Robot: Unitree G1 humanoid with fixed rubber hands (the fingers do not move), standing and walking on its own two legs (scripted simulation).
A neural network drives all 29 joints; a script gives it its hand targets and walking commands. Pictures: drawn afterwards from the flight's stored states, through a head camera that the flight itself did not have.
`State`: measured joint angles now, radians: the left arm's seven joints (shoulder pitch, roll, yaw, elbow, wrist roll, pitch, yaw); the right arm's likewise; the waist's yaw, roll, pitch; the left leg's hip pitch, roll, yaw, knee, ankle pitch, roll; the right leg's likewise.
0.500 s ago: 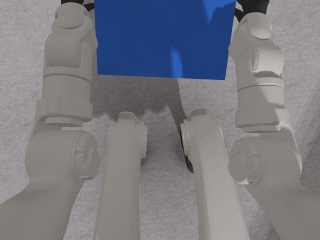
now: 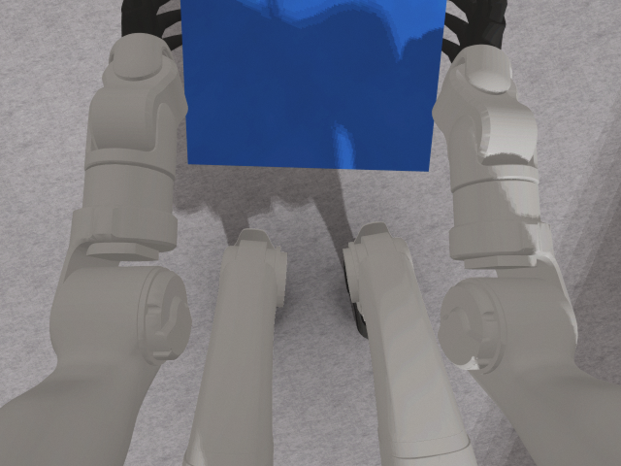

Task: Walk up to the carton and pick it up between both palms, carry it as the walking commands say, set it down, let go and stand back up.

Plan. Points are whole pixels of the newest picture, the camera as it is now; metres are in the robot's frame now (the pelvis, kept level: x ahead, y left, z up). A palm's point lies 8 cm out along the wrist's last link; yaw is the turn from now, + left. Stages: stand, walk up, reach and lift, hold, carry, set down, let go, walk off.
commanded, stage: reach and lift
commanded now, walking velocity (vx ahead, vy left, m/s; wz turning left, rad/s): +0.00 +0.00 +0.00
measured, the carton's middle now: (311, 49) +0.56 -0.01 -0.14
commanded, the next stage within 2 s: none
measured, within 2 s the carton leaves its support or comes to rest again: neither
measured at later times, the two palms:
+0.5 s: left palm (115, 23) +0.52 +0.15 +0.00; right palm (520, 25) +0.50 -0.16 +0.01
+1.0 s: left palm out of the picture +0.49 +0.15 +0.13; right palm out of the picture +0.48 -0.16 +0.14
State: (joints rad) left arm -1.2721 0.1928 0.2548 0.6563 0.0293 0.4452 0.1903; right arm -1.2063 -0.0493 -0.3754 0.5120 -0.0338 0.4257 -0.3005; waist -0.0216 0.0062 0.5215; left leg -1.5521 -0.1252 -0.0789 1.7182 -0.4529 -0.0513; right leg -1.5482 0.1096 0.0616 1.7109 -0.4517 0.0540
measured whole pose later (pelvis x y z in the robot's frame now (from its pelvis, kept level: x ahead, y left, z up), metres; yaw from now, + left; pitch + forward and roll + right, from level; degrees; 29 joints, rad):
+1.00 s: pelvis +0.08 +0.00 +0.13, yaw +0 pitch +23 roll +0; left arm -0.74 -0.02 0.39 0.79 0.26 0.38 0.12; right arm -0.72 0.15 -0.48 0.68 -0.27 0.37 -0.20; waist -0.02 -0.01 -0.19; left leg -1.20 -0.10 -0.10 1.21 -0.42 -0.03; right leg -1.20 0.10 0.09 1.21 -0.41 0.02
